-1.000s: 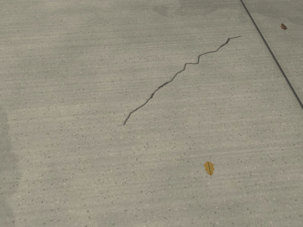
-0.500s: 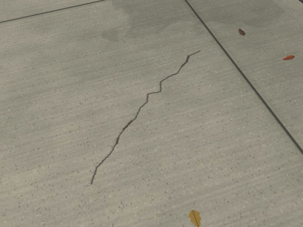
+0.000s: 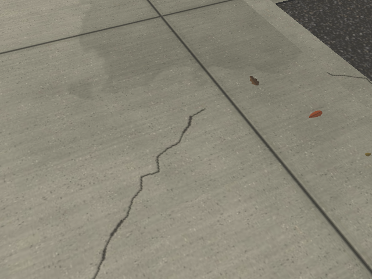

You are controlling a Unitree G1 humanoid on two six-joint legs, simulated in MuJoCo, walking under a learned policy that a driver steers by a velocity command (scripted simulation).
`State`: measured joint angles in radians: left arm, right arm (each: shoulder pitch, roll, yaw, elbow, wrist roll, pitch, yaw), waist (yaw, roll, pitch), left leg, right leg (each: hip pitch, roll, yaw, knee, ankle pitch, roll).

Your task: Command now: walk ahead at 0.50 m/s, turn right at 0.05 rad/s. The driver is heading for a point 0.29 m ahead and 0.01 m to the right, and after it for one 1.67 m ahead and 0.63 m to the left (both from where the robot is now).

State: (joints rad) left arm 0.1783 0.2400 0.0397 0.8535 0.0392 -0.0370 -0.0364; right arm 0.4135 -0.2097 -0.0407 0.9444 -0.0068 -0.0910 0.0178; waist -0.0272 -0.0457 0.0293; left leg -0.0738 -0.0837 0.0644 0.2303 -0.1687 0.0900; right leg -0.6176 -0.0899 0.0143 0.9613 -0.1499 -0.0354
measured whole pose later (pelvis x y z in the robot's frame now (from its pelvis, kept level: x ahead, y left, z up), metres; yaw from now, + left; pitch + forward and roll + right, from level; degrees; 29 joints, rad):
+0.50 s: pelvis +0.26 -0.05 +0.00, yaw +11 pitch +0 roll -1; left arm 0.31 0.22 0.05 0.91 0.02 -0.11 0.01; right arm 0.26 -0.27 -0.07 0.87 -0.03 -0.01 0.04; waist 0.00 0.05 0.03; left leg -0.59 0.07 -0.01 1.09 -0.21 0.06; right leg -0.13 0.02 -0.18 0.30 -0.18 -0.07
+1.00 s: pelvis +0.49 +0.07 -0.01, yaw +29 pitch +0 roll +0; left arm 0.20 0.24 0.05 0.80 0.04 -0.05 -0.01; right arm 0.28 -0.27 -0.08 0.86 0.00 -0.03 0.01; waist 0.00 -0.02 0.06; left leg -0.22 -0.13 0.03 0.40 -0.19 0.14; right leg -0.52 -0.11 0.01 1.15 -0.32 0.02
